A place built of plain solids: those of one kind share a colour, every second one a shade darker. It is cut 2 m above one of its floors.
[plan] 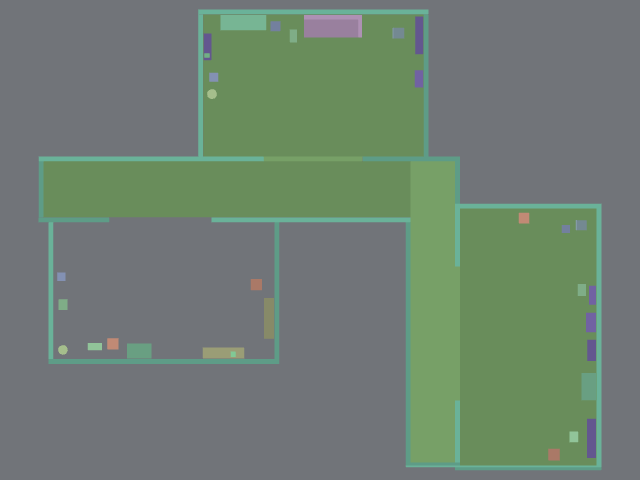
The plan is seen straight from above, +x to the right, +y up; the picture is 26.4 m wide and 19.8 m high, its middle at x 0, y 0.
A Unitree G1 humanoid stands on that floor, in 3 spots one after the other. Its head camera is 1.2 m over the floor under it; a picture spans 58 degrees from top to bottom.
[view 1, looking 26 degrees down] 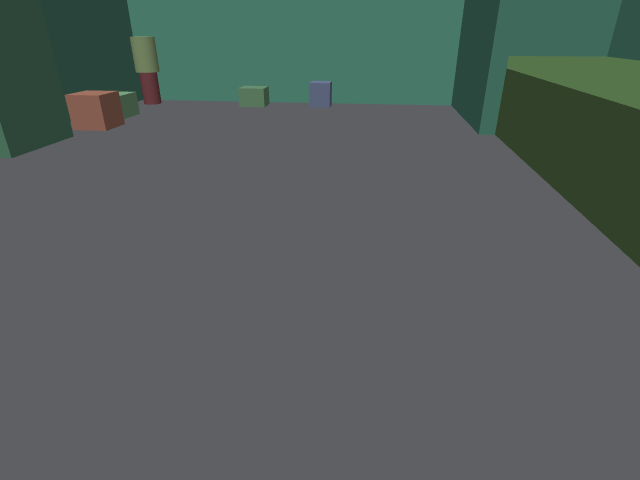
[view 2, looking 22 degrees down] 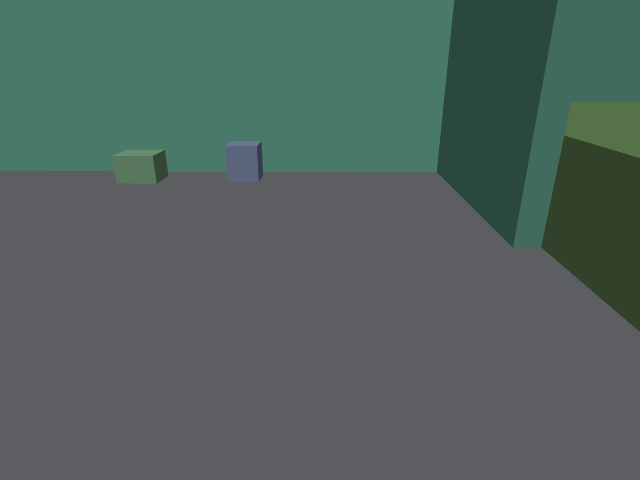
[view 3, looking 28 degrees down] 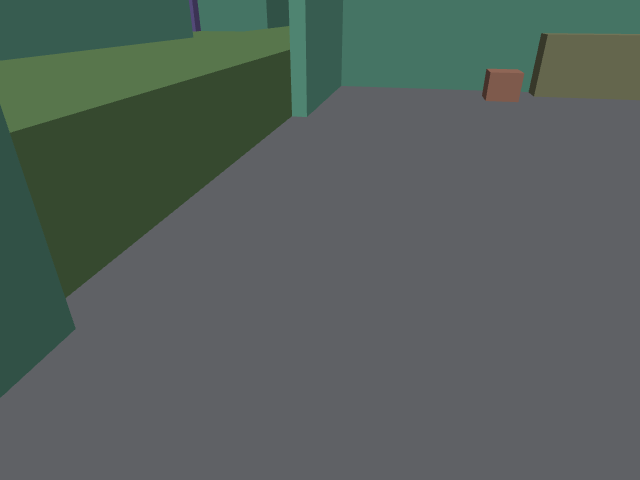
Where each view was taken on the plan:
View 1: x -2.99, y -0.58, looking -173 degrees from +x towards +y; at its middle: ground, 2.74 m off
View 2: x -5.84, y -0.58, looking -179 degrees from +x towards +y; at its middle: ground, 3.20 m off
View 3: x -9.89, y -0.58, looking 12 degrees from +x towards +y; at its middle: ground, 2.56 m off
